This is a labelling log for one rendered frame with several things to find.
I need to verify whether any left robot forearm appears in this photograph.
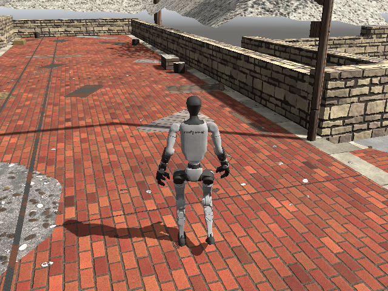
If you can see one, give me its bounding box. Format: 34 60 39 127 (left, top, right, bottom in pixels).
158 147 170 173

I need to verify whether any left robot shin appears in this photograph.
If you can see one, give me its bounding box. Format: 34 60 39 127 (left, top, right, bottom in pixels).
176 200 185 238

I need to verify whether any right robot hand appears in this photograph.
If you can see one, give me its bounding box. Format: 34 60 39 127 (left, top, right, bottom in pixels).
216 166 230 178

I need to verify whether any right robot upper arm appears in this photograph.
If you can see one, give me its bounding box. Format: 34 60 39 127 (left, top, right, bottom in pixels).
207 122 223 155

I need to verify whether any right robot forearm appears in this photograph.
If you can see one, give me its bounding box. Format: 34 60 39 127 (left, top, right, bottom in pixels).
217 146 229 169

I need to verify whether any left robot upper arm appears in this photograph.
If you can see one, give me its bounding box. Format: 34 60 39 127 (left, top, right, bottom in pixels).
165 122 181 156

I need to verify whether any robot head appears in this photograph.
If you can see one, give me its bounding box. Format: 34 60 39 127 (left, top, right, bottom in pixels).
184 96 204 125

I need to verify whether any left robot hand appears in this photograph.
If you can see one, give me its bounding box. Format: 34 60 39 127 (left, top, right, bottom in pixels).
156 171 170 186

